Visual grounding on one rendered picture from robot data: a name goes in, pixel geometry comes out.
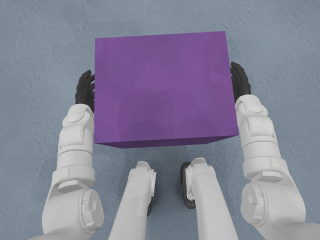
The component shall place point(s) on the robot right foot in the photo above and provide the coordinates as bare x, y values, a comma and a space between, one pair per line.
189, 203

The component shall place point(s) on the left robot thigh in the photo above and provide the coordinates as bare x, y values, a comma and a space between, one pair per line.
131, 219

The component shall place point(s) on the robot right forearm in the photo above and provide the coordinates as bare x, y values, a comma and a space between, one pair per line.
262, 158

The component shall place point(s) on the right robot hand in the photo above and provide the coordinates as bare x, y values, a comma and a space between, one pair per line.
240, 82

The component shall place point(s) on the carton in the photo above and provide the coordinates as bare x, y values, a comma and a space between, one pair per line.
163, 90

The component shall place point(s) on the robot left upper arm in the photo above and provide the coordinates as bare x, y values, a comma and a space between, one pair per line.
75, 215

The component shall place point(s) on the robot right upper arm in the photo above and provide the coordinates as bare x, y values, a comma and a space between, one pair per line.
277, 211

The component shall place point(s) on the left robot hand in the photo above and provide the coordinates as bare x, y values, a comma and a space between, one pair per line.
84, 90

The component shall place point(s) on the robot left forearm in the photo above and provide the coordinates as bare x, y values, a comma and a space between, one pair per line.
74, 169

